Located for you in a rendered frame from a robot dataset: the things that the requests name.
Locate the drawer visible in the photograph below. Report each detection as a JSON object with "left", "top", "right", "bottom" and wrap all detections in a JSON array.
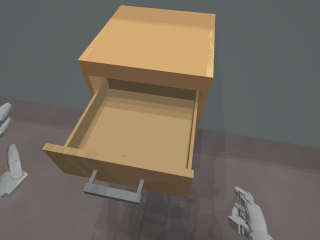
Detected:
[{"left": 42, "top": 77, "right": 199, "bottom": 198}]

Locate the cabinet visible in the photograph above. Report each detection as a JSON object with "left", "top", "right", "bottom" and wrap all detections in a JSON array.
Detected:
[{"left": 78, "top": 5, "right": 216, "bottom": 146}]

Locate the handle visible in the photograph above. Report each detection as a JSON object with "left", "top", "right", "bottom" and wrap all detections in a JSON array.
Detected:
[{"left": 83, "top": 170, "right": 145, "bottom": 205}]

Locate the left robot hand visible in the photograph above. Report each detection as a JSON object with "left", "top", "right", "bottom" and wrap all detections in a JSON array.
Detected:
[{"left": 0, "top": 102, "right": 28, "bottom": 200}]

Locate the right robot hand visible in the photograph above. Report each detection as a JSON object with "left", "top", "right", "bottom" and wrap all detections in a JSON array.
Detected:
[{"left": 228, "top": 186, "right": 268, "bottom": 238}]

